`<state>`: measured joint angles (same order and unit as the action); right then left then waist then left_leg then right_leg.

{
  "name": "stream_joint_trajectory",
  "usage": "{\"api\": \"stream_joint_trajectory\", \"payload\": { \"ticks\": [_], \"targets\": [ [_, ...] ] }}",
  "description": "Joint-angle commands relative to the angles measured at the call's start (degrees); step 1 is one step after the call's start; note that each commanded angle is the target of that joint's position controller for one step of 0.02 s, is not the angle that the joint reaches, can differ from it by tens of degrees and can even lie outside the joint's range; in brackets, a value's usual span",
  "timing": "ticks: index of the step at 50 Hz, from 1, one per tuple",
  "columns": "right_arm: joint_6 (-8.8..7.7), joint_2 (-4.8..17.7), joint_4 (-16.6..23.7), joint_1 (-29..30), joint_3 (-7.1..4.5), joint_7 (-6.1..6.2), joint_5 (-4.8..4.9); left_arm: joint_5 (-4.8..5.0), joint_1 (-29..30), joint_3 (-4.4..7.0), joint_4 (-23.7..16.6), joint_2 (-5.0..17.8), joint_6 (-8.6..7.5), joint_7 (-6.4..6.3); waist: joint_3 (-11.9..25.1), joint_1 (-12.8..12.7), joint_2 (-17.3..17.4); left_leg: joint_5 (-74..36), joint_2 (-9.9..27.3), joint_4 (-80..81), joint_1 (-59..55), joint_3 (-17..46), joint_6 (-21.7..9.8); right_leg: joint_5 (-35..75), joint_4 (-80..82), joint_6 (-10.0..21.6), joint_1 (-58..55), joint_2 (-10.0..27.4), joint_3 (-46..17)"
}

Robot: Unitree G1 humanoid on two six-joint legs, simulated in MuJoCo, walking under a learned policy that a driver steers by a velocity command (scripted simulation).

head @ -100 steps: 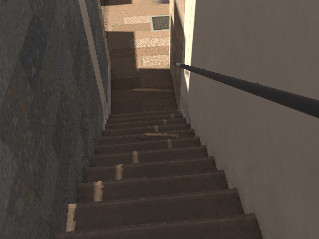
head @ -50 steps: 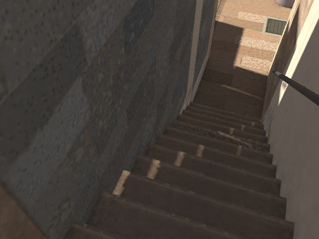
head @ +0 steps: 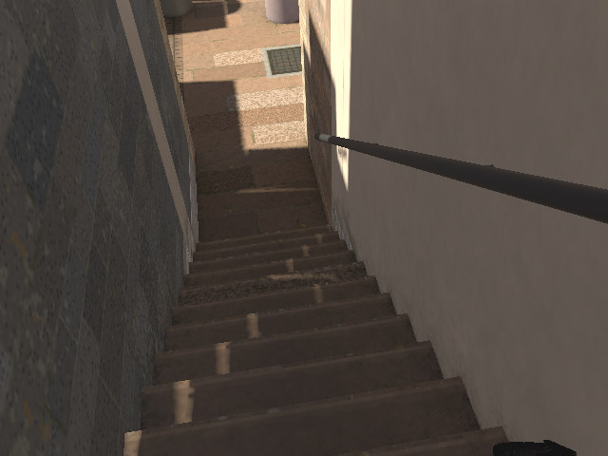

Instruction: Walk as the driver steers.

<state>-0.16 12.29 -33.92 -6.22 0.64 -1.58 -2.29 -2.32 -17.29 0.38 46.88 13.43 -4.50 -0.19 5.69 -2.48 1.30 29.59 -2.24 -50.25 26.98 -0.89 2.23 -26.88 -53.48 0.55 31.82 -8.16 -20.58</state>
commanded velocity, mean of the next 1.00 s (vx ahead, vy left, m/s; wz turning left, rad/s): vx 0.11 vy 0.00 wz -0.05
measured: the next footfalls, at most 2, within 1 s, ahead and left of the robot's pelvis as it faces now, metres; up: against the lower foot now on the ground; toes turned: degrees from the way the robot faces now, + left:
right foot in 0.36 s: +0.03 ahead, -0.09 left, +0.00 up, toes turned -2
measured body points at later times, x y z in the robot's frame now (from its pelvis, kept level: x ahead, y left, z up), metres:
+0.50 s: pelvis +0.02 +0.07 +0.03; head +0.03 +0.08 +0.48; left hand +0.08 +0.32 -0.11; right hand +0.17 -0.16 -0.08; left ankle -0.03 +0.10 -0.69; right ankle -0.01 -0.09 -0.69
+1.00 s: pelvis +0.02 +0.03 +0.04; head +0.01 +0.03 +0.49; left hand +0.06 +0.28 -0.11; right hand +0.02 -0.22 -0.10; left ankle -0.03 +0.10 -0.69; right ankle -0.01 -0.09 -0.69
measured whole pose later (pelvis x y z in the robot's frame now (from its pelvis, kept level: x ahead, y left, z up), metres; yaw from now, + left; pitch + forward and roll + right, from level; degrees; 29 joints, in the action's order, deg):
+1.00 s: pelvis +0.02 +0.03 +0.04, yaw -1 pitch -2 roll +0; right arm 0.0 12.6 -53.9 -22.4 -2.6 0.1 -0.5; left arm -0.9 -17.2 1.5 60.0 11.8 0.0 -2.2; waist 0.5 1.7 0.1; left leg 20.6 -4.8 -28.4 6.0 -1.9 -5.2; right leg -19.9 -32.6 2.8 10.3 1.1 0.6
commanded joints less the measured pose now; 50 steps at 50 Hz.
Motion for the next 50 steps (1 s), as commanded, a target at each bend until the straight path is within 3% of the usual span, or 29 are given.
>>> {"api": "stream_joint_trajectory", "payload": {
  "ticks": [1, 2, 3, 4, 5, 6, 7, 8, 10, 12, 13, 14, 15, 17, 18, 19, 20, 21, 22, 23, 25, 28, 34, 37, 42, 43, 47, 49, 50],
  "targets": [
    [-1.46, 20.17, -4.81, -25.27, -7.20, -2.19, -2.34, 0.16, -7.49, 1.95, -4.16, 0.33, -0.49, 2.84, -0.06, 7.57, 11.92, -30.24, 24.54, 24.06, -48.17, 46.80, -18.67, -13.10, -10.50, 1.95, 44.27, -9.21, -0.93],
    [-1.43, 15.72, -6.33, -31.62, -6.48, -3.92, -4.96, -1.05, 8.86, 3.00, -7.72, 3.85, -0.20, 1.43, -7.76, 13.27, 2.31, -27.68, 27.66, 27.99, -48.52, 55.86, -15.94, -5.21, -13.58, 0.06, 58.70, -3.47, -4.23],
    [-0.97, 12.66, -8.09, -26.54, -5.48, -4.75, -3.40, -1.25, 11.72, 2.32, -7.04, 0.77, -0.05, -0.12, -8.05, 8.93, 3.08, -24.10, 24.64, 27.50, -42.72, 49.77, -10.87, 3.41, -13.62, -0.56, 59.53, -1.48, -4.44],
    [-1.34, 5.62, -5.75, -13.02, -3.43, -4.78, -1.47, -0.79, 6.79, 2.47, -3.11, 0.61, 0.04, -0.69, -5.29, 1.98, 4.79, -31.66, 19.17, 24.96, -26.54, 33.89, -7.10, 12.59, -14.91, -1.84, 44.22, 2.80, -0.71],
    [-2.67, 1.71, -5.38, -3.41, -2.54, -3.74, -0.52, -1.39, -2.95, 1.84, 1.49, -0.07, -0.22, 1.05, -0.06, -4.10, 9.08, -44.37, 14.36, 20.97, -14.12, 24.56, -4.14, 18.59, -22.96, -2.88, 28.56, 5.25, 4.03],
    [-3.67, 2.27, -4.26, 4.65, -2.77, -3.16, 0.61, -1.87, -8.40, 1.35, 2.42, 0.94, 0.46, 3.25, 1.34, -8.27, 3.19, -48.19, 9.58, 20.22, -1.30, 16.47, -1.59, 22.15, -33.77, -4.03, 17.57, 5.70, 11.10],
    [-4.47, 5.33, -3.30, 9.18, -3.07, -3.02, 0.29, -2.45, -8.91, 1.66, 1.59, 2.28, 1.27, 4.96, 1.93, -8.81, 0.31, -44.47, 7.66, 22.05, 8.85, 12.28, -3.14, 23.70, -41.28, -4.97, 10.95, 6.08, 15.63],
    [-5.46, 6.84, -4.07, 9.16, -2.89, -2.73, -0.12, -1.58, -7.51, 1.63, 0.38, 2.70, 1.59, 5.42, 1.04, -8.12, -0.75, -40.78, 7.14, 24.08, 11.73, 9.83, -4.53, 23.78, -45.00, -5.65, 8.84, 6.92, 16.48],
    [-7.11, 6.29, -8.18, 3.28, -1.60, -1.63, 1.03, -1.13, -4.87, 1.33, -1.54, 3.21, 2.18, 5.76, -0.93, -5.28, -0.65, -39.06, 7.22, 21.98, 7.49, 7.01, -5.32, 24.96, -40.33, -5.90, 10.38, 10.22, 15.66],
    [-8.16, 3.82, -11.69, -3.70, 0.22, -1.82, 2.47, -0.20, -3.43, 1.00, -2.28, 2.33, 2.12, 4.69, -0.88, -2.63, 4.17, -45.49, 7.31, 19.30, -3.58, 7.55, -3.41, 22.61, -31.65, -7.41, 14.78, 12.45, 15.61],
    [-8.50, 2.93, -12.46, -5.64, 0.94, -2.14, 3.61, 0.50, -0.72, 0.93, -3.30, 2.11, 2.02, 4.45, -1.66, -1.38, 2.64, -47.87, 7.45, 19.23, -8.02, 7.16, -1.37, 19.83, -19.32, -8.29, 14.16, 13.69, 17.29],
    [-8.54, 4.99, -13.40, -6.64, 0.91, -2.45, 4.17, 0.90, 1.67, 0.70, -4.03, 1.30, 2.05, 4.62, -0.85, -0.55, 4.04, -51.76, 7.45, 19.24, -10.05, 7.62, 0.79, 17.67, -11.64, -8.78, 9.05, 14.39, 19.55],
    [-8.49, 7.95, -13.31, -5.44, 0.49, -3.17, 3.94, 0.99, 4.33, 1.39, -4.98, 2.67, 1.88, 4.69, -0.77, -0.26, 3.89, -55.67, 7.16, 18.94, -9.79, 7.41, 2.29, 16.41, -7.78, -8.60, 2.52, 13.71, 21.98],
    [-7.56, 11.36, -14.28, -5.28, -0.36, -5.15, 5.22, 2.27, 3.74, 2.18, -4.03, 3.77, 1.96, 5.06, -1.06, -1.30, 4.96, -63.85, 8.75, 20.79, -12.69, 10.32, 4.09, 17.94, 1.31, -7.83, -5.64, 12.67, 23.66],
    [-6.91, 12.14, -14.01, -3.22, -0.72, -6.04, 5.65, 2.76, 1.69, 2.51, -3.40, 4.21, 1.74, 4.87, -0.58, -2.35, 4.47, -67.17, 10.34, 20.57, -16.71, 12.15, 4.39, 21.39, 8.02, -7.17, -7.93, 13.57, 21.78],
    [-6.08, 13.18, -13.24, -3.08, -1.61, -5.98, 5.80, 3.77, 2.23, 2.47, -3.17, 5.21, 1.25, 4.25, 0.46, -0.52, -0.01, -66.65, 10.36, 20.21, -21.01, 12.16, 4.70, 25.32, 13.29, -5.46, -9.63, 14.15, 19.68],
    [-5.23, 13.80, -14.29, -9.64, -2.60, -5.13, 5.27, 4.39, 6.01, 2.19, -3.39, 5.77, 1.44, 4.00, 1.97, 5.10, -2.30, -60.99, 9.34, 21.94, -25.08, 11.48, 5.28, 22.97, 14.33, -4.09, -9.87, 14.09, 19.19],
    [-2.24, 5.54, -14.97, -16.36, -1.11, 1.49, 2.78, 3.98, -2.88, 2.27, 3.12, 5.25, 4.69, -1.16, 1.41, 7.27, -7.01, -69.04, 11.22, 19.02, -27.80, 9.45, -1.10, 22.24, 16.53, -3.44, -13.21, 12.69, 19.07],
    [-0.56, 5.95, -15.10, -15.27, -0.76, 3.44, 2.63, 4.46, -2.87, 1.73, 2.85, 2.68, 6.02, -3.07, -0.39, 6.12, -5.78, -70.07, 10.56, 18.56, -27.40, 9.35, -2.55, 25.42, 16.62, -3.05, -14.16, 13.02, 18.46],
    [0.31, 5.57, -14.36, -12.73, -0.81, 4.05, 3.03, 4.39, -1.41, 1.30, 2.34, 1.12, 6.68, -3.76, -0.80, 5.69, -3.95, -66.35, 10.18, 19.36, -26.15, 8.82, -3.51, 26.92, 18.05, -2.39, -15.08, 13.54, 17.89],
    [1.25, 4.54, -13.61, -10.76, -0.63, 3.70, 3.34, 3.75, 1.05, 1.47, 2.71, 0.79, 7.53, -3.93, -2.00, 5.63, -3.20, -57.75, 10.11, 22.85, -24.41, 9.02, -3.58, 19.42, 19.04, -1.44, -16.49, 13.07, 18.08],
    [1.11, 4.08, -13.11, -7.60, -0.88, 3.36, 3.25, 3.36, 0.00, 1.50, 5.02, 1.51, 8.06, -3.87, -5.98, 4.56, 2.59, -47.69, 10.21, 28.05, -21.59, 10.23, -4.15, 11.62, 23.21, -1.46, -17.46, 12.82, 17.90],
    [-0.23, 4.68, -15.30, -8.90, -1.48, 2.39, 3.17, 2.35, 1.45, 1.28, 8.91, 2.30, 6.69, -2.44, -8.12, 3.58, 0.35, -36.67, 8.12, 34.24, -19.26, 9.51, -2.47, 18.35, 29.01, -1.73, -23.80, 14.82, 15.76],
    [-0.32, 4.11, -17.22, -11.63, -1.71, 2.41, 3.66, 2.83, 0.83, 1.26, 10.82, 2.80, 6.33, -2.45, -9.37, 3.57, -1.02, -31.32, 7.52, 36.56, -18.95, 8.96, -2.24, 20.04, 30.45, -1.58, -24.74, 15.16, 15.78],
    [0.85, 6.05, -17.51, -12.75, -3.33, 2.00, 3.00, 1.29, 0.67, 1.68, 11.26, 3.04, 6.06, -2.38, -14.52, 3.10, 1.31, 10.72, 6.61, 41.38, -10.30, 11.80, -8.44, 0.16, 25.98, 1.50, -21.34, 8.36, 22.93],
    [0.83, 5.60, -17.49, -13.43, -3.40, 1.75, 1.92, 1.78, 1.38, 1.72, 11.36, 3.17, 5.89, -2.55, -15.77, 3.42, 1.35, 11.77, 7.40, 41.66, -9.51, 12.73, -9.29, 1.07, 24.53, 2.22, -19.87, 7.97, 23.76],
    [-0.58, 6.78, -16.62, -13.86, -4.59, 1.63, 2.03, 1.26, 1.92, 1.46, 10.87, 2.14, 4.31, -2.27, -14.85, 3.19, 0.05, 7.91, 7.35, 37.39, -9.45, 11.69, -10.42, 3.17, 22.97, 4.17, -20.25, 7.88, 23.53],
    [-1.07, 5.98, -15.64, -11.36, -4.49, 1.83, 1.50, 1.31, -0.29, 1.91, 11.04, 2.60, 3.57, -1.91, -14.76, 2.17, -0.56, 5.21, 4.51, 30.98, -7.83, 8.80, -10.13, 5.43, 23.33, 6.05, -22.20, 9.16, 20.80],
    [-1.21, 5.38, -15.66, -12.17, -4.55, 2.05, 1.29, 1.27, -4.49, 2.69, 12.43, 4.75, 2.96, -1.74, -14.03, 1.96, -3.57, 4.78, 1.74, 24.92, -4.66, 6.01, -9.35, 8.26, 23.64, 7.60, -25.21, 11.26, 16.32]
  ]
}}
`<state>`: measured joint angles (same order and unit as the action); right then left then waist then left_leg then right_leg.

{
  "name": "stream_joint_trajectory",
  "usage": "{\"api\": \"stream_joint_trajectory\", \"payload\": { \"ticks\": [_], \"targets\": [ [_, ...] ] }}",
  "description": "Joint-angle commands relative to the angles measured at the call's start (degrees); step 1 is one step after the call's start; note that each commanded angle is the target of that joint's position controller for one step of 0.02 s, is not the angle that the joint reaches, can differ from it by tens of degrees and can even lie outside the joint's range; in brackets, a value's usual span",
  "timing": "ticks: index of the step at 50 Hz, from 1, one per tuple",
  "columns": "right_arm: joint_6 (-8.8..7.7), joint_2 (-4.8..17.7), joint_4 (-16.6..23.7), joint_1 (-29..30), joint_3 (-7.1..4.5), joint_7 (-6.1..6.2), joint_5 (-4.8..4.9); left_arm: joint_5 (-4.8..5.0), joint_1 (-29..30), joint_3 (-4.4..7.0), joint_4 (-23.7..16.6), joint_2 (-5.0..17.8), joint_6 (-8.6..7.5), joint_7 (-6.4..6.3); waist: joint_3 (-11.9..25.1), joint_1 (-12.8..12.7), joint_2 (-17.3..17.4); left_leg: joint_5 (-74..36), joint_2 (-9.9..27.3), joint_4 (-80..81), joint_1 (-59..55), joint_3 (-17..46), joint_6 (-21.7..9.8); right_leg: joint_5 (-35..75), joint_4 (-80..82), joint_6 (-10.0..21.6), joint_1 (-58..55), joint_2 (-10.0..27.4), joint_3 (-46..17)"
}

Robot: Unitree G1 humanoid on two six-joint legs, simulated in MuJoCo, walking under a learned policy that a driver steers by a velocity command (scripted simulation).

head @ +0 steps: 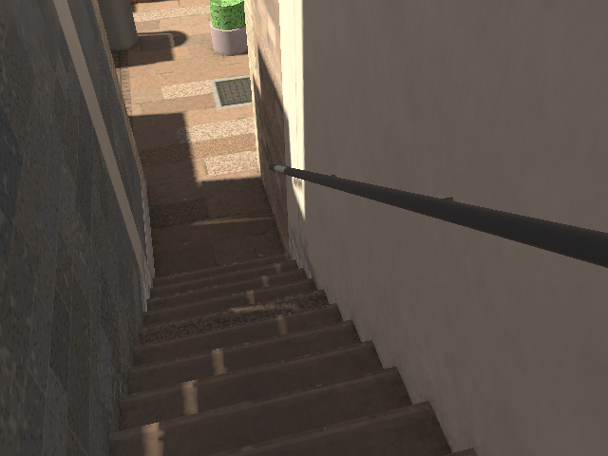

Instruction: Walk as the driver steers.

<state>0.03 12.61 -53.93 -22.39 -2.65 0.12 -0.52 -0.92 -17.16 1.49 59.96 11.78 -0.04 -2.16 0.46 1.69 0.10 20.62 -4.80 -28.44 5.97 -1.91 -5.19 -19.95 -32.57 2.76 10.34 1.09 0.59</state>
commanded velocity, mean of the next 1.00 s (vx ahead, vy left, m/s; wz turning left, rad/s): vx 0.46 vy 0.00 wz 0.00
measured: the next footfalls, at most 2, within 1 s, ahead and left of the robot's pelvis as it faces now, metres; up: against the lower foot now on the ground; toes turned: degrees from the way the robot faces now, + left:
left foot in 0.42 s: +0.22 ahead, +0.15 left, -0.19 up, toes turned +2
right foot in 0.96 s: +0.53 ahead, +0.00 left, -0.37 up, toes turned -5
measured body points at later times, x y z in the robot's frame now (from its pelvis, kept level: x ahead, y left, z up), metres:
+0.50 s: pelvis +0.17 +0.07 -0.18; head +0.18 +0.09 +0.26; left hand +0.11 +0.34 -0.34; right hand +0.28 -0.17 -0.31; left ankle +0.18 +0.14 -0.92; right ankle +0.04 -0.11 -0.64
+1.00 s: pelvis +0.43 +0.07 -0.36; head +0.43 +0.07 +0.09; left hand +0.59 +0.29 -0.48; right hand +0.32 -0.15 -0.51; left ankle +0.24 +0.17 -0.83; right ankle +0.49 +0.01 -1.10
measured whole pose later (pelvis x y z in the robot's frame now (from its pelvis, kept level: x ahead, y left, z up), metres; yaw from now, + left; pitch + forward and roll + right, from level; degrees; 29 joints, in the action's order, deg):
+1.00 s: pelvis +0.43 +0.07 -0.36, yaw +0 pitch -1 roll +3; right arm -2.6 9.5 -60.0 -29.9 -1.3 1.7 -1.1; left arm -0.9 -6.5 1.9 53.6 11.6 -3.4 0.8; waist 0.2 6.7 -2.5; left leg 50.2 -7.2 -101.2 19.3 -3.6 -6.6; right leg -6.8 -25.8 5.4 16.5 0.1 3.7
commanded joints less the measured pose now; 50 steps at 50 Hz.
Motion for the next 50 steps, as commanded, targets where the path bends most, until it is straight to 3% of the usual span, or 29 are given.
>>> {"api": "stream_joint_trajectory", "payload": {
  "ticks": [1, 2, 3, 4, 5, 7, 11, 13, 16, 19, 21, 22, 23, 24, 25, 26, 27, 28, 29, 30, 33, 35, 40, 43, 45, 47, 48, 49, 50],
  "targets": [
    [-1.66, 4.07, 4.77, 4.11, -1.17, 0.55, -0.85, 0.09, -8.37, 2.43, 0.33, 8.73, -1.89, 0.43, -8.26, -3.62, -7.45, 11.24, 1.26, -5.76, 23.03, 3.19, -0.47, 2.85, 4.96, 8.18, -8.75, 6.74, -13.48],
    [-3.28, 0.31, 7.18, 9.15, -0.83, -0.75, -3.64, -7.30, -25.91, 4.13, 2.18, 10.32, -4.73, 3.62, -5.81, -10.87, -20.18, 23.96, -0.70, -20.18, 35.11, 2.98, -0.30, -7.56, 16.70, 19.11, -16.03, 16.75, -30.07],
    [-4.20, 0.04, 7.49, 13.00, -0.86, -0.35, -3.28, -8.07, -31.55, 3.87, 4.84, 7.71, -6.39, 3.83, -11.37, -13.02, -13.23, 22.81, 1.44, -29.65, 50.14, 10.22, -0.87, -16.08, 19.93, 21.05, -19.72, 21.37, -39.98],
    [-3.79, 7.10, 8.25, 13.94, -2.08, 0.64, -1.84, 2.43, -20.71, 5.50, 2.69, 14.77, -4.31, 1.59, -13.39, -8.26, -2.88, 13.45, 4.99, -28.99, 53.20, 7.08, 2.09, 3.00, 14.58, 19.13, -20.16, 21.40, -34.84],
    [-3.56, 5.88, 7.44, 12.98, -2.03, 0.58, -2.37, 2.77, -16.90, 5.36, 0.94, 13.07, -3.81, 1.17, -7.82, -6.65, -1.60, 9.22, 6.94, -29.81, 47.79, 6.89, 3.78, 11.52, 12.16, 17.17, -18.39, 19.61, -29.98],
    [-1.79, 4.95, 4.57, 8.14, -2.19, -0.22, -2.91, 0.12, -13.17, 5.23, -0.94, 10.58, -3.87, 1.21, -2.15, -5.05, -3.34, -1.32, 6.74, -34.81, 35.04, 4.50, 4.96, 11.91, 10.81, 14.68, -8.35, 15.77, -21.75],
    [0.25, 4.50, 7.84, 16.99, -2.36, -1.75, -2.23, 0.40, -14.48, 4.05, -0.88, 6.51, -5.16, 0.39, -5.69, -5.37, -3.75, -31.56, 7.93, -25.68, 39.08, 9.94, 4.76, -3.95, 1.06, 9.34, -0.49, 10.84, -15.60],
    [-0.07, 1.68, 8.34, 17.16, -0.84, -3.97, -1.88, 1.41, -7.80, 3.80, -2.66, 7.37, -5.83, -0.10, -6.68, -2.11, -1.52, -53.10, 6.42, -13.99, 19.47, 5.20, 4.15, -11.96, -1.80, 6.45, 19.55, 6.59, -9.36],
    [0.76, 2.59, 8.60, 15.54, -0.46, -3.80, 0.59, -0.76, -8.88, 3.66, -3.93, 8.16, -6.32, -0.07, -7.67, -3.26, -5.35, -52.48, 2.65, -13.36, 0.00, -1.47, 5.42, -12.09, -7.52, 5.27, 31.62, 5.22, -4.49],
    [0.17, 5.40, 6.89, 9.59, -1.36, -1.80, 0.75, -2.36, -11.17, 2.88, -2.69, 7.05, -4.10, -1.36, -7.81, -3.53, -7.07, -42.36, 3.69, -4.34, 1.47, -3.34, 4.88, -0.27, -26.29, 5.19, 19.50, 4.49, -2.98],
    [-0.91, 7.38, 0.95, -2.84, -2.85, -0.44, -1.32, -2.15, -14.85, 3.12, -0.62, 7.26, -1.74, -3.15, -5.82, -0.01, -0.96, -42.28, 7.38, 18.26, -3.50, -2.22, 2.58, 12.13, -50.15, 7.51, 9.07, 1.32, -3.39],
    [-1.49, 9.91, -1.85, -11.23, -3.75, -0.64, -1.49, -1.51, -14.45, 3.62, -0.31, 6.46, -1.64, -2.31, -2.17, 4.51, 3.82, -41.06, 12.53, 14.01, -14.84, 5.87, 1.10, -3.66, -70.08, 8.06, 19.51, -3.15, -6.19],
    [-2.55, 11.11, -2.48, -14.25, -1.77, -1.49, -2.85, 0.79, -20.23, 2.71, -1.37, -0.24, -2.46, -1.87, 3.49, -1.62, 13.66, -78.60, 19.42, -17.27, -30.65, 9.56, 1.55, -36.50, -92.28, 5.91, 41.75, -7.61, -6.95],
    [-1.90, 13.41, -2.55, -16.23, -2.42, -2.11, -0.45, 1.72, -21.03, 2.48, -2.68, 2.84, -3.32, -2.39, 8.76, -1.31, 13.95, -72.91, 23.67, -17.31, -34.06, 14.08, 3.06, -30.82, -92.33, 6.44, 51.73, -4.41, -7.47],
    [-1.60, 11.99, -2.35, -17.08, -2.25, -2.33, 0.58, 1.07, -19.01, 2.72, -1.47, 3.79, -3.12, -2.67, 6.20, -0.11, 10.40, -52.98, 24.78, -11.20, -24.67, 16.04, 2.17, -23.22, -90.24, 5.81, 53.68, -4.15, -6.37],
    [-2.33, 13.34, -2.08, -14.15, -2.80, -1.16, 1.01, -0.02, -10.39, 2.50, -4.87, 3.78, -2.35, -2.77, 4.18, 0.71, 16.42, -12.46, 29.79, 1.77, -14.53, 29.08, -5.74, -15.69, -90.27, 4.92, 56.97, -2.41, -4.30],
    [-2.87, 7.66, -1.37, -9.12, -1.01, -0.97, 1.09, -2.07, -3.21, 3.07, -5.13, 7.52, -0.69, -1.95, -4.36, 0.11, 7.31, 9.83, 25.65, 7.99, -2.48, 29.66, -6.47, -7.35, -80.29, 4.27, 55.87, 1.82, -5.24],
    [-3.38, 7.26, -1.00, -6.64, -0.38, -0.87, -0.14, -1.83, 0.46, 3.13, -6.17, 6.86, 0.50, -1.29, -10.44, -0.62, 10.90, 10.31, 26.12, 8.90, 8.61, 32.25, -8.00, -6.66, -76.43, 3.32, 52.93, 2.08, -3.43],
    [-4.53, 3.21, -1.06, -2.90, 1.22, -0.66, -0.68, -0.92, 0.88, 3.13, -6.04, 6.54, 0.15, -1.21, -14.52, -4.58, 2.19, 2.92, 21.63, 5.22, 17.45, 25.84, -6.12, 8.34, -59.59, 1.81, 48.59, 4.64, -9.07],
    [-5.61, 2.26, -1.33, -1.95, 1.73, 0.15, -0.23, -0.98, 1.93, 3.02, -5.46, 5.37, 0.14, -0.56, -14.30, -5.99, 1.25, -3.50, 20.14, 4.00, 22.85, 22.93, -6.53, 13.26, -49.62, -0.87, 43.36, 4.24, -7.65],
    [-6.15, 9.51, -3.04, -6.10, -0.08, 0.74, -0.46, -2.63, -0.55, 1.96, -2.38, 2.31, 0.40, 0.59, -4.77, -5.99, 8.36, -26.53, 17.59, 2.02, 23.20, 17.34, -7.38, 22.98, -37.97, -2.07, 26.52, 1.56, -0.91],
    [-5.79, 3.59, -4.45, -9.24, 1.11, 2.12, 1.78, -1.12, 5.63, 2.88, -4.39, 5.46, -1.43, 1.89, -5.69, -4.48, 4.10, -14.30, 14.16, -7.69, 11.33, 14.67, -6.03, 39.38, -23.03, 0.71, 37.67, 3.58, -6.16],
    [-4.36, 1.28, -3.51, -10.85, 1.68, 2.22, 0.17, -1.25, 16.71, 0.77, -7.75, 0.66, -1.54, 2.88, -6.86, 1.81, 1.78, -3.16, 9.79, -14.33, 17.14, 13.44, -5.91, 48.31, -8.86, 0.43, 24.91, -0.04, 0.21],
    [-3.59, 1.44, -4.76, -14.52, 1.52, 2.09, -1.70, 0.85, 23.08, -0.41, -11.78, 0.54, -1.89, 3.20, -11.95, 7.81, 1.50, -13.05, 9.08, -18.98, 12.26, 12.19, -5.42, 40.24, 2.69, -0.26, 23.13, -0.19, 2.61],
    [-3.44, 3.09, -5.66, -12.94, 0.65, 2.07, -1.15, -0.23, 15.56, -0.12, -9.82, 2.41, -2.13, 2.37, -10.06, 5.32, 5.23, -21.66, 11.30, -29.04, 14.92, 13.89, -5.62, 37.47, -0.96, 0.96, 12.20, 0.87, 1.47],
    [-2.79, 3.92, -7.08, -14.96, 0.60, 1.68, -1.62, 0.78, -2.15, 1.86, -3.96, 6.20, -2.64, 1.59, -6.19, -0.74, 0.27, -39.20, 6.66, -50.05, 8.77, 6.47, -3.04, 31.62, 17.52, 2.57, 2.43, -3.03, 7.50],
    [-2.45, 5.70, -7.07, -12.40, -0.18, 1.79, -1.30, -0.19, -12.17, 3.59, -0.71, 9.44, -2.71, 1.93, -3.90, -4.95, -2.14, -29.52, 3.79, -70.64, 23.47, 6.85, -2.90, 40.23, 18.61, 5.44, -16.36, 2.48, 2.88],
    [-2.80, 2.43, -4.62, -11.43, -0.48, 1.59, -0.32, -0.19, -21.92, 4.07, 1.97, 12.91, -2.90, 3.11, 5.22, -6.19, -11.66, 35.50, -4.42, -95.21, 46.81, 2.71, -0.45, 76.72, -5.20, 10.14, -39.40, 16.00, -7.98],
    [-3.53, 2.71, -2.46, -15.22, 0.27, 1.85, 1.03, -0.09, -21.39, 3.27, 0.68, 11.16, -2.44, 3.82, 13.25, -4.50, -7.48, 32.65, -0.91, -90.00, 57.22, 10.31, -2.19, 68.58, -8.81, 13.15, -47.62, 22.35, -16.46]
  ]
}}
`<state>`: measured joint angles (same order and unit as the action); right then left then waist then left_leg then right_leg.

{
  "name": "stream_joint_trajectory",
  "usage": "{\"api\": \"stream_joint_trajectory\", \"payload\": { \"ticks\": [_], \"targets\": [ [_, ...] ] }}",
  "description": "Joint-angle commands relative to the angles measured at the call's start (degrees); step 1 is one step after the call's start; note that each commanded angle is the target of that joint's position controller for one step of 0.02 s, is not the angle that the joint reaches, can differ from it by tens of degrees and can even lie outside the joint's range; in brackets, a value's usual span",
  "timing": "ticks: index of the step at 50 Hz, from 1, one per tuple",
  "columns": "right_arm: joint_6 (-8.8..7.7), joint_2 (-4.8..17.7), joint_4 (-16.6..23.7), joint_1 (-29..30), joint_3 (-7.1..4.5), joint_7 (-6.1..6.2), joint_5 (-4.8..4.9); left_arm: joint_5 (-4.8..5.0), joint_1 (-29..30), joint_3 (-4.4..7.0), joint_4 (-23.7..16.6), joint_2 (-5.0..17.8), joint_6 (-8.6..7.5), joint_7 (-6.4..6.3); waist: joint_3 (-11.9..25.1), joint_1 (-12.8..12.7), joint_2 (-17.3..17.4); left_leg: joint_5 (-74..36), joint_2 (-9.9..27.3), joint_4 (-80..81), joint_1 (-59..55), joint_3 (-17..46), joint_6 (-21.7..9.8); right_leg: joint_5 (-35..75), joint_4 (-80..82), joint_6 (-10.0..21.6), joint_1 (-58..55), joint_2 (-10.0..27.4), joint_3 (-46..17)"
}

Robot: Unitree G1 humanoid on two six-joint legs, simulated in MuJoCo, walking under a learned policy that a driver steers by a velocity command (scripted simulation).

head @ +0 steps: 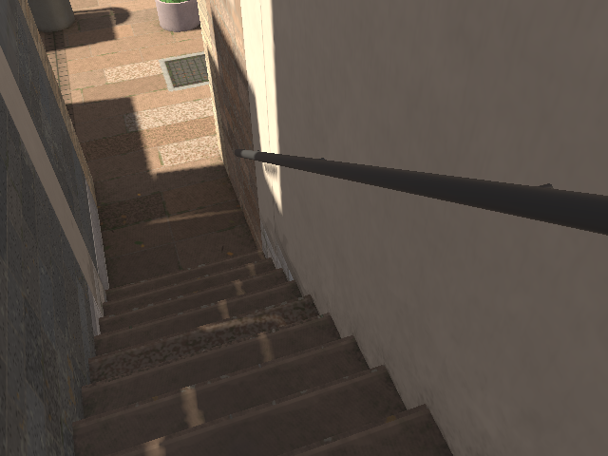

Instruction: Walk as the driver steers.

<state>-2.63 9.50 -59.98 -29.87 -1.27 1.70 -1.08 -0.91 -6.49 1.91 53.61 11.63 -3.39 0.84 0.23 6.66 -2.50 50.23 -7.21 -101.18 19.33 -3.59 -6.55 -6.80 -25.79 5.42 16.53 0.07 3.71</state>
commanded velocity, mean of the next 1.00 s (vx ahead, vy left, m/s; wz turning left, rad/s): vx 0.50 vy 0.00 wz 0.02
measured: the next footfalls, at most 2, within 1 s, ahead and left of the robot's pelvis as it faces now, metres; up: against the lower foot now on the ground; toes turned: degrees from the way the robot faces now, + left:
left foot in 0.42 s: +0.31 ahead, +0.12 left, -0.19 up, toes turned +1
right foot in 0.90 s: +0.61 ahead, -0.05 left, -0.37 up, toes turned -3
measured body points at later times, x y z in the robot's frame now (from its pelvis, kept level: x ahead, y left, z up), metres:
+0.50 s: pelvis +0.26 +0.05 -0.21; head +0.26 +0.07 +0.24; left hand +0.23 +0.30 -0.37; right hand +0.31 -0.21 -0.33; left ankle +0.27 +0.12 -0.93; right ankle +0.16 -0.09 -0.65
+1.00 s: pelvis +0.54 +0.02 -0.38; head +0.54 +0.03 +0.07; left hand +0.63 +0.27 -0.53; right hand +0.46 -0.22 -0.53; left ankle +0.40 +0.16 -0.84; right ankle +0.57 -0.05 -1.11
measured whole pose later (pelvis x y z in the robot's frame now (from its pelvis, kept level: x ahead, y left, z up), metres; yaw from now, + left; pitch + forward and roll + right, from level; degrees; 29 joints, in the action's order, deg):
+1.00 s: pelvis +0.54 +0.02 -0.38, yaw +1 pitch +0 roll +0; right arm -5.1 12.5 -61.2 -28.7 -1.2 -5.8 -2.3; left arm -8.7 -12.8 2.2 55.6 13.7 -3.9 5.7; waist 1.1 3.3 -1.0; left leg 37.7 -4.7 -111.6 30.2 4.8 -4.7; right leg -16.9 -32.6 4.4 17.7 -2.2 5.1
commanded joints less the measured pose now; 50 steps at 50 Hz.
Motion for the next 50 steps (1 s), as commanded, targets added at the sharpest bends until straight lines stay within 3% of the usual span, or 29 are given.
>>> {"api": "stream_joint_trajectory", "payload": {
  "ticks": [1, 3, 5, 7, 8, 9, 10, 18, 20, 21, 22, 24, 26, 28, 29, 32, 34, 36, 37, 38, 41, 42, 43, 44, 45, 46, 47, 49, 50],
  "targets": [
    [-0.96, 7.98, 3.58, -3.63, -1.28, 0.06, 0.41, 0.23, -29.29, 3.27, 5.01, 10.87, 1.23, 0.36, 12.07, -11.34, -2.59, -4.70, 5.43, -12.73, 48.28, 13.06, -0.72, 24.10, -9.03, 14.86, -47.31, 24.20, -22.21],
    [-1.23, 10.35, 4.58, 5.29, -2.58, -0.35, -2.79, -0.39, -19.80, 1.83, 3.96, 5.07, 0.61, -1.69, -1.20, -6.74, 4.81, -25.04, 8.62, 7.61, 44.41, 15.81, 1.52, -12.12, 0.53, 12.38, -19.58, 20.58, -23.18],
    [1.05, 6.57, 5.21, 8.73, -2.26, -0.21, -2.64, 0.53, -15.49, 0.44, 3.92, 3.03, 0.11, -3.15, -12.02, -1.89, 4.13, -40.23, 9.60, 33.82, 22.08, 11.46, 7.47, -0.38, 2.77, 9.41, 14.55, 15.54, -15.77],
    [2.22, 1.92, 0.97, 1.38, -0.69, -0.63, -2.62, 0.06, -15.73, 2.90, 4.34, 11.22, -1.60, -3.08, -3.88, 0.14, -3.07, -48.90, 6.59, 26.65, 10.21, 5.05, 7.88, 11.54, -2.17, 10.36, 18.27, 14.14, -13.30],
    [0.09, -3.81, 2.59, 0.82, 2.78, -7.38, -3.98, -8.63, -11.18, 0.30, 1.82, 3.60, -5.02, 0.73, -11.84, -1.95, -2.81, -73.02, 11.84, 36.90, 21.01, 14.15, 4.63, 4.05, -3.02, 8.71, 23.20, 7.95, -6.14],
    [0.41, 6.10, 5.56, 8.80, -1.76, -3.51, -0.64, 1.30, -14.52, 2.69, 5.97, 5.95, -4.01, -1.69, -3.07, 0.01, -0.36, -75.34, 9.23, 46.75, 11.05, 8.14, 5.69, -6.95, -6.05, 6.88, 17.35, 8.73, -9.82],
    [0.19, 8.11, 6.38, 11.37, -1.85, -2.45, -1.39, 3.60, -16.17, 1.22, 5.81, 3.28, -3.09, -2.81, -2.05, -1.71, -0.42, -83.23, 9.61, 51.02, 10.22, 7.60, 6.10, -12.61, -10.31, 5.42, 16.28, 6.39, -9.61],
    [-0.11, 7.46, 7.40, 17.32, -1.63, -1.58, -0.94, -1.62, -22.17, 1.84, 5.37, 6.21, 0.40, -5.07, -10.73, -9.14, -2.80, -64.12, 6.08, 66.25, 2.96, 1.94, 5.60, -4.27, -34.70, 5.30, 9.37, 7.28, -10.13],
    [0.79, 9.89, -0.24, -4.66, -3.59, -1.68, -0.18, -2.16, -18.98, 2.23, 5.82, 7.62, 1.69, -5.17, -2.25, 1.15, -0.42, -59.40, 8.20, 75.85, -20.48, 0.87, 2.79, 16.08, -55.37, 6.59, 12.72, 5.32, -8.65],
    [0.48, 11.92, -0.61, -6.84, -4.11, -2.56, 0.63, -1.68, -20.16, 2.36, 6.03, 5.41, 1.75, -5.23, -3.94, 2.18, 6.16, -65.95, 13.00, 92.10, -20.74, 6.98, -1.83, 9.26, -76.22, 6.40, 12.59, -0.95, -7.49],
    [-0.32, 14.52, -2.43, -10.59, -3.88, -3.84, 0.10, 0.54, -22.13, 1.54, 4.75, -1.05, 1.16, -4.44, 0.61, -0.46, 18.97, -111.89, 22.66, 62.39, -39.55, 13.44, -3.94, -45.47, -101.78, 4.27, 38.17, -9.82, -5.74],
    [-0.25, 13.39, -0.75, -7.67, -2.78, -4.51, 0.09, 0.92, -23.63, 1.71, 3.76, 2.73, 0.85, -4.78, 3.72, -3.55, 11.82, -83.28, 26.07, 61.14, -36.81, 17.24, -4.37, -31.59, -94.23, 6.27, 53.52, -4.71, -8.64],
    [-0.83, 12.88, -0.52, -5.06, -2.55, -2.86, -0.01, -2.02, -14.71, 2.59, 2.66, 4.85, 2.52, -4.23, -1.60, -3.84, 10.07, -38.50, 29.96, 73.26, -19.90, 32.09, -11.38, -25.58, -89.71, 2.36, 54.77, -1.12, -9.36],
    [-2.41, 7.04, 0.41, 1.56, 0.35, -2.33, -1.17, -2.01, -11.04, 2.99, 3.06, 4.19, 3.94, -3.94, -8.82, -7.91, 7.15, -40.98, 23.66, 71.62, -2.23, 25.88, -5.42, -8.09, -71.30, -1.24, 48.43, -0.69, -10.87],
    [-3.30, 5.38, 2.13, 6.67, 1.26, -1.56, 0.25, -2.03, -8.80, 2.05, 1.08, 2.64, 4.02, -3.04, -11.36, -12.38, 4.92, -44.61, 20.33, 74.84, 10.36, 19.54, -3.63, 2.82, -50.27, -4.00, 37.98, 0.99, -7.31],
    [-3.90, 12.70, 1.92, 4.48, -0.77, -1.73, 0.74, -3.00, -13.31, 2.17, 7.08, 1.09, 5.20, -1.61, -4.38, -12.30, 11.46, -50.04, 19.11, 74.05, 14.55, 16.79, -4.76, 18.70, -45.02, -4.37, 15.41, 0.12, -2.99],
    [-4.71, 7.39, 0.79, -0.05, 0.38, -0.20, 2.46, -0.73, 1.81, 2.85, 2.58, 4.10, 2.93, -1.22, -8.78, -6.38, 7.38, -33.53, 15.21, 66.99, 0.71, 17.55, -5.48, 32.62, -24.99, -3.57, 30.02, 1.35, -6.13],
    [-4.57, 7.10, 1.52, 1.16, 0.12, 0.11, 1.25, -1.26, 6.98, 1.78, 1.18, 1.47, 1.63, -0.53, -8.61, -5.18, 2.44, -25.61, 13.47, 63.54, 2.95, 15.85, -5.57, 43.65, -13.33, -3.86, 22.38, 0.58, -2.95],
    [-4.47, 10.08, -0.98, -4.48, 0.45, -1.42, -7.46, -9.19, 4.35, -1.90, 0.22, -1.98, 1.07, 6.00, -15.20, -2.85, 6.82, -24.93, 15.47, 61.10, 9.08, 11.81, -3.84, 45.17, -10.14, 0.69, 24.95, 5.38, -8.08],
    [-4.40, 6.03, 0.22, -1.59, -0.04, -1.47, 0.14, -1.28, 8.73, 1.37, -0.10, 0.53, 1.10, 1.82, -6.50, -1.81, 0.63, -29.49, 12.20, 62.37, 4.60, 14.84, -5.24, 43.29, -7.49, -1.92, 14.54, -0.83, 0.34],
    [-4.16, 6.65, -0.29, -4.31, -0.48, -1.77, -0.76, 1.84, 10.06, 0.74, -2.82, 1.93, 0.97, -0.37, -10.15, 2.29, 3.17, -44.04, 12.49, 55.50, -4.80, 17.65, -6.15, 34.75, 3.20, -3.40, 14.34, 1.99, -1.54],
    [-4.32, 8.91, -1.73, -2.69, 0.81, -3.77, -6.80, -10.76, 2.35, -1.57, -2.55, 0.96, 2.46, 5.62, -12.25, -5.99, 7.85, -38.04, 17.67, 46.32, -0.90, 21.80, -6.16, 27.11, -5.41, -1.13, 13.20, 9.04, -10.41],
    [-4.22, 6.50, -0.80, -3.66, -0.59, -1.51, -1.61, 0.48, -0.31, 2.21, 0.25, 6.42, 1.22, 0.94, -5.47, -1.59, 3.28, -57.21, 12.33, 43.88, -11.44, 14.21, -4.01, 35.52, 2.59, -1.99, 11.19, 0.63, 0.84],
    [-2.94, 6.82, -1.27, -5.61, 0.09, -0.26, -1.60, 2.23, -5.14, 1.93, 0.87, 7.68, 0.98, -0.33, -4.83, -1.75, 3.97, -63.45, 10.99, 33.73, -10.01, 16.26, -4.74, 26.58, 13.12, -1.76, 2.95, 2.88, -1.16],
    [-3.03, 11.37, -1.54, -4.59, -0.82, -5.76, -6.22, -8.29, -25.27, 2.23, 7.17, 9.63, 0.78, 3.67, -0.93, -10.04, -4.58, -56.39, 9.87, 18.52, -0.79, 15.21, -0.46, 24.82, 2.33, 0.03, -19.52, 3.62, -3.02],
    [-4.31, 14.94, -2.44, -4.54, -2.65, -8.29, -3.22, -9.01, -36.75, 2.93, 8.67, 8.37, 0.25, 4.64, 5.29, -18.12, -16.48, -32.34, 2.08, -5.05, 18.77, 13.18, 0.75, 30.44, 2.91, 8.10, -40.99, 5.50, -2.87],
    [-3.75, 10.45, -2.34, -12.23, -2.11, -10.02, -2.08, -8.15, -33.80, 3.03, 5.81, 13.03, 0.74, 5.92, 19.89, -13.25, -13.95, -2.21, 0.15, -22.61, 36.52, 10.29, 1.78, 53.56, -18.85, 18.97, -59.35, 18.08, -14.76],
    [-3.92, 5.65, 5.01, 2.43, 0.04, -8.50, 0.43, -10.15, -28.33, 1.07, 6.45, 8.24, -0.40, 5.43, 8.86, -11.65, 1.41, -16.65, 5.37, -17.15, 50.97, 12.35, 1.31, 45.71, -11.57, 16.00, -42.70, 22.51, -15.45],
    [-3.26, 5.33, 8.69, 7.00, 0.19, -6.66, -0.25, -7.22, -21.76, 0.44, 4.85, 7.10, -0.80, 5.43, 2.39, -8.39, -0.94, -22.23, 9.75, -13.08, 56.79, 11.86, 2.61, 17.67, -3.38, 18.43, -28.26, 25.99, -27.84]
  ]
}}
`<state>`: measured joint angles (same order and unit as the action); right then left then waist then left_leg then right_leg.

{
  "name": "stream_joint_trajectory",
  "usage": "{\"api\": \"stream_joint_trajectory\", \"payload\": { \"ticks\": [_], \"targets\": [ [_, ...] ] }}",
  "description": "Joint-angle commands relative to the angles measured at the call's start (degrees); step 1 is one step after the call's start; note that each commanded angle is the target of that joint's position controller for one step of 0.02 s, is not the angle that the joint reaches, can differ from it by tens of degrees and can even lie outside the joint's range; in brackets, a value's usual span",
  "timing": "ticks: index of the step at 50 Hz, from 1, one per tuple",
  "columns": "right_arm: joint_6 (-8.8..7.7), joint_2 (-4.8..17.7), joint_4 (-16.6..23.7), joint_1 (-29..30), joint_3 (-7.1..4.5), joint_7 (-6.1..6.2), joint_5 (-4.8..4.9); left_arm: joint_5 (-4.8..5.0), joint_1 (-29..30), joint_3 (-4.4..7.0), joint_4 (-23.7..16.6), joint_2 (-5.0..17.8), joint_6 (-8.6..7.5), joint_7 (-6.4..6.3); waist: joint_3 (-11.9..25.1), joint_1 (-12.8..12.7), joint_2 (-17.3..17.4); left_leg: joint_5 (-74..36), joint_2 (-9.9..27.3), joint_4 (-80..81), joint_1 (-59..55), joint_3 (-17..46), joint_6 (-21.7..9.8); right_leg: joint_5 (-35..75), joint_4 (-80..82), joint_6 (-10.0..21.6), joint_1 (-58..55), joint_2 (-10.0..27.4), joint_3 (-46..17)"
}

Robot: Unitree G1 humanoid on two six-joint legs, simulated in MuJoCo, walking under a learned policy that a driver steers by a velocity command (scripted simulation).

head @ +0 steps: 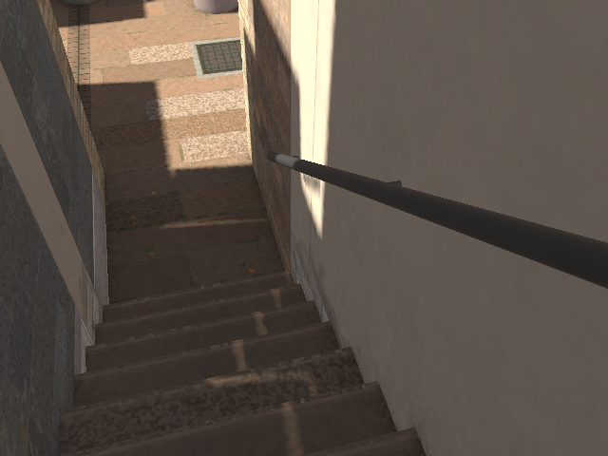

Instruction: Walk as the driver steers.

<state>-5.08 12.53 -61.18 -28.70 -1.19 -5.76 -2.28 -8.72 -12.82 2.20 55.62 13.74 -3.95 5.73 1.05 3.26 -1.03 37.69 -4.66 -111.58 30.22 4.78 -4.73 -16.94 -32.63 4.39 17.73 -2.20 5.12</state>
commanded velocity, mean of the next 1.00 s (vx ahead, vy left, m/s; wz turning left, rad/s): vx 0.33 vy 0.00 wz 0.48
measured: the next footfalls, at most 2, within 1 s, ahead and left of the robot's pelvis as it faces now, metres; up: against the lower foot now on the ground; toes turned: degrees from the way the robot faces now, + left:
left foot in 0.38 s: +0.28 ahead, +0.16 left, -0.18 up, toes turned +19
right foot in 0.80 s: +0.56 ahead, -0.03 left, -0.37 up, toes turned +25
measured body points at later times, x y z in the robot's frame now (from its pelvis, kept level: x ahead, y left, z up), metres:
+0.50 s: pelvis +0.25 +0.05 -0.18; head +0.27 +0.06 +0.26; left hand +0.19 +0.29 -0.33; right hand +0.32 -0.21 -0.33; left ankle +0.24 +0.15 -0.91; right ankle +0.20 -0.10 -0.67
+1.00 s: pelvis +0.44 +0.00 -0.37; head +0.44 +0.00 +0.08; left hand +0.36 +0.26 -0.49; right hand +0.66 -0.15 -0.47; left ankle +0.36 +0.11 -0.80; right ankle +0.52 -0.05 -1.10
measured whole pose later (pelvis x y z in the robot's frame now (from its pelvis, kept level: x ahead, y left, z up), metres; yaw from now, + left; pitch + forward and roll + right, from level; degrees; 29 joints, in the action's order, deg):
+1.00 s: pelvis +0.44 +0.00 -0.37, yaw +31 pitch +2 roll +0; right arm -1.1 15.1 -36.0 -17.0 2.5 -4.5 -0.9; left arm -2.6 -20.4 -0.3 46.6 17.5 -4.4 5.0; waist 2.7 1.7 -0.4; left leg 33.0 1.7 -121.9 57.5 1.8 8.5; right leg -13.5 -34.1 3.4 22.7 1.1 7.3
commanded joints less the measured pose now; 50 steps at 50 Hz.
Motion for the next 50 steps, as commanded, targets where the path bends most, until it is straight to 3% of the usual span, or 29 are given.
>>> {"api": "stream_joint_trajectory", "payload": {
  "ticks": [1, 3, 5, 6, 8, 10, 14, 16, 18, 19, 20, 21, 22, 24, 25, 26, 27, 29, 31, 34, 36, 38, 39, 40, 41, 43, 45, 47, 50],
  "targets": [
    [-0.99, 2.51, 9.63, 9.23, 0.79, 2.37, -2.09, 0.12, -4.81, -3.67, 0.37, -6.52, -1.98, -1.38, -2.53, -1.30, 8.78, -30.94, 14.09, 24.44, 37.74, 8.57, 0.65, 25.80, 5.40, 12.69, -11.27, 22.23, -18.52],
    [0.12, 3.11, 3.99, 4.24, 0.60, 1.73, -2.62, 1.43, -1.73, -4.10, -1.88, -5.18, -3.60, -2.91, -5.96, 1.20, 6.67, -43.39, 13.84, 40.61, 12.14, 3.30, 3.03, 30.66, 8.54, 13.16, 21.42, 18.09, -7.21],
    [0.06, -0.51, 1.36, 0.51, 1.91, 0.27, -4.76, 1.29, -6.64, -2.61, -0.59, 3.56, -5.24, -3.59, -0.42, 3.61, -2.59, -45.74, 10.40, 35.75, 3.19, -1.51, 4.35, 27.76, 3.57, 11.60, 23.87, 14.18, -4.73],
    [0.28, 0.54, 2.64, 4.08, 1.67, 0.39, -5.60, 2.28, -9.09, -4.51, 0.34, -2.96, -5.84, -4.55, -1.90, 0.83, -1.12, -54.37, 13.76, 48.27, 12.19, 3.59, 3.28, 23.27, 2.96, 9.24, 15.96, 14.70, -5.58],
    [-0.15, 2.76, 2.21, 7.60, 1.19, 2.26, -3.72, 4.10, -15.52, -5.06, 2.01, -4.09, -5.91, -5.68, -0.70, -2.58, 0.34, -65.79, 14.22, 64.19, 16.92, 5.64, 4.91, 16.21, -5.92, 7.46, 3.66, 14.77, -4.17],
    [0.12, 4.44, 2.87, 11.64, 0.55, 2.38, -2.20, 2.79, -12.35, -4.81, 0.62, -2.07, -4.32, -4.29, -1.20, -1.36, -0.75, -65.38, 11.90, 64.02, 3.78, 0.79, 5.28, 6.29, -9.15, 6.28, 13.04, 14.73, -3.66],
    [0.75, 3.92, 6.08, 16.25, 0.06, 3.04, -2.93, 3.22, -17.88, -3.62, 1.64, 0.47, -2.80, -3.94, -6.35, -3.36, -1.03, -55.47, 8.85, 68.48, -5.02, -7.56, 4.48, 8.18, -17.55, 5.60, 13.34, 16.47, -4.29],
    [0.98, 4.67, 10.84, 26.57, 0.50, 3.06, -1.97, 5.45, -21.82, -1.89, 2.47, 3.78, -0.38, -5.99, -9.49, -9.92, 2.40, -43.95, 11.06, 88.21, 8.44, -6.30, 3.98, 11.93, -20.82, 5.34, -5.35, 20.20, -10.59],
    [1.19, 3.87, 5.63, 11.10, 0.33, 3.98, -1.66, 2.82, -20.99, -1.63, 5.35, 3.78, 1.16, -4.04, -5.98, -3.52, 1.68, -49.00, 11.21, 92.62, -11.61, -7.01, 1.80, 15.87, -33.46, 6.24, -1.55, 19.94, -8.77],
    [0.32, 9.44, 0.57, -4.42, -2.22, 3.97, -0.39, 1.84, -17.62, -0.61, 5.45, 6.40, 0.94, -1.30, -2.34, 3.10, 6.26, -55.88, 6.59, 94.82, -29.52, -12.51, 0.01, 22.81, -49.74, 5.28, 4.29, 14.04, -3.59],
    [1.50, 16.11, -2.01, -17.93, -5.45, 3.22, -1.47, 0.50, -19.28, -0.32, 5.58, 6.45, 0.04, 1.29, 6.37, 8.89, 15.12, -74.34, 9.18, 81.57, -51.36, -10.47, -8.68, 7.97, -80.19, -0.22, 19.33, 7.13, 1.16],
    [1.43, 18.33, -4.68, -22.64, -5.35, 3.41, -1.02, 2.17, -18.03, -0.87, 1.33, 0.86, -0.97, 3.77, 17.07, 7.53, 21.26, -89.90, 18.23, 70.87, -70.11, 3.99, -18.32, -31.36, -97.76, -3.31, 40.80, 0.53, -0.44],
    [0.54, 19.36, -6.06, -24.83, -6.23, 3.70, -2.45, 4.50, -3.66, -1.20, -5.08, 0.65, -1.98, 3.09, 10.44, 12.14, 11.38, -89.32, 22.03, 74.74, -69.07, 10.93, -16.59, -31.67, -94.84, -5.20, 54.04, 1.28, -2.83],
    [1.34, 12.69, -3.35, -8.96, -4.09, 2.12, -2.17, 7.55, -0.16, -1.35, -11.33, 1.30, -2.04, -0.64, 0.04, 3.34, -1.07, -50.65, 28.57, 81.12, -39.95, 17.32, -17.29, -22.39, -74.09, -5.08, 56.11, 8.22, -9.72],
    [0.62, 1.45, -0.48, 1.95, 0.38, 2.64, -3.85, 6.23, -5.20, -2.39, -9.32, -1.65, -1.47, -1.70, -5.00, -3.83, -8.36, -51.31, 24.93, 80.48, -18.62, 8.14, -11.41, -2.13, -52.36, -1.76, 44.52, 13.23, -13.29],
    [0.25, 2.54, 1.71, 5.89, 0.71, 2.66, -5.05, 4.75, -7.22, -2.79, -7.95, -3.12, -0.57, -2.26, -7.87, -5.81, -2.72, -53.17, 20.65, 81.45, -3.31, 5.52, -13.24, 4.67, -50.16, -1.58, 35.05, 12.38, -9.54],
    [-1.00, 1.03, 5.03, 10.37, 1.58, 3.34, -2.99, 3.63, -10.67, -2.73, -5.72, -3.94, 0.16, -1.97, -6.29, -7.32, -0.54, -50.85, 14.14, 82.80, 11.21, -0.58, -12.39, 20.86, -34.70, -1.85, 18.99, 10.68, -5.84],
    [-2.93, 9.95, 8.07, 13.96, 0.49, 3.56, -4.61, 4.12, -14.46, -3.66, -5.30, -3.11, 0.01, -0.42, -0.32, -10.78, 3.54, -53.31, 8.91, 75.95, 25.82, -2.14, -9.75, 31.65, -40.67, -5.06, -3.84, 4.67, -0.45],
    [-4.35, 8.05, 4.13, 0.63, 1.04, 4.69, -2.47, 2.91, -11.52, -1.25, -6.47, 4.95, -0.98, -1.59, -0.15, -3.13, 3.01, -42.51, 13.04, 63.82, 1.45, 6.16, -8.48, 35.55, -27.95, -9.31, 18.28, 7.91, -10.43],
    [-2.17, 3.90, 3.60, -9.21, 2.41, 6.83, -1.50, 2.05, 1.58, -3.33, -8.20, 2.22, 0.45, -0.37, -4.30, 6.01, -1.17, -18.08, 13.15, 53.49, -11.96, 17.99, -7.81, 47.52, 7.75, -8.04, 28.82, 11.46, -16.13],
    [-0.32, 12.55, 10.74, 4.40, 1.15, 5.45, -4.24, 3.95, 0.69, -2.99, -12.43, 1.83, 2.04, -0.35, -2.10, -1.79, 6.69, -17.92, 11.04, 58.12, 12.28, 19.62, -9.74, 43.36, -0.57, -5.32, 0.19, 5.77, -9.51],
    [0.50, 13.41, 14.72, 8.77, 1.07, 4.61, -3.42, 6.54, -8.70, -1.64, -10.58, 4.55, 2.14, -1.34, -3.90, -6.54, 4.17, -22.16, 10.54, 50.90, 17.35, 20.05, -6.51, 43.10, 5.74, -4.14, -13.11, 5.30, -7.75],
    [0.70, 12.13, 14.95, 5.98, 1.34, 4.32, -2.00, 7.21, -16.38, 0.48, -10.08, 8.43, 1.28, -2.82, -2.41, -9.25, -0.22, -23.28, 7.04, 41.73, 15.22, 16.63, -2.31, 41.33, 14.77, -2.10, -21.63, 4.85, -4.46],
    [1.05, 11.90, 15.05, 4.64, 1.48, 1.80, -3.15, 6.36, -23.85, 3.32, -8.93, 14.66, 0.45, -3.72, 3.63, -12.60, -3.15, -27.50, 2.96, 26.01, 17.18, 11.71, 2.07, 47.50, 9.61, 3.15, -34.07, 8.50, -5.58],
    [0.40, 4.44, 14.99, -11.25, 1.29, 0.28, 0.11, 5.84, -19.73, 4.57, -11.81, 21.21, 0.37, -2.51, 20.97, -3.83, -22.16, 13.91, -4.93, -7.16, 29.63, 0.20, 7.16, 91.82, -7.93, 19.63, -49.28, 24.63, -16.12],
    [1.93, 8.37, 22.12, -3.98, 1.44, 1.73, 1.78, 3.29, -18.66, 3.81, -13.19, 18.81, 0.28, 1.09, 14.63, -4.89, -6.89, 14.37, -1.51, -27.43, 46.70, 0.67, 8.64, 85.18, -5.29, 22.85, -35.43, 32.71, -24.85],
    [2.78, 1.47, 28.39, 1.09, 4.72, 4.34, 0.41, 4.60, -8.59, 1.49, -15.83, 13.24, -0.99, 0.22, 7.10, -0.38, -0.97, -3.85, 7.17, -20.45, 44.76, 5.44, 9.98, 52.16, 5.98, 21.26, -13.89, 34.40, -28.87],
    [4.40, -1.18, 24.56, -6.61, 5.78, 2.25, 0.67, 5.27, -7.00, -1.56, -13.31, 6.60, -1.31, -0.22, -1.16, 5.43, -0.39, -7.84, 9.21, -12.53, 26.16, 1.43, 12.02, 38.83, 12.07, 13.90, 7.65, 24.31, -16.67],
    [4.92, 1.81, 24.99, -1.60, 5.34, -0.38, 2.21, 7.15, -0.77, -3.73, -14.75, 7.42, -2.31, -1.97, -3.03, 3.40, -0.78, -14.33, 9.72, -8.40, 19.71, -3.23, 15.59, 7.98, 14.51, 3.58, 16.90, 13.53, -12.08]
  ]
}}
Keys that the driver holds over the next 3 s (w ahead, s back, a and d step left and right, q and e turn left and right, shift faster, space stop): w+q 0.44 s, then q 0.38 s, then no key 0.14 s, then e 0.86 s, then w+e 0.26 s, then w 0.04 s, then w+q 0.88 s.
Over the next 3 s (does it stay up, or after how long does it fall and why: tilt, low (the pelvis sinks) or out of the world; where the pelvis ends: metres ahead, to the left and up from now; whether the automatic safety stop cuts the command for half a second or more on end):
stays up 0.70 0.10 -0.52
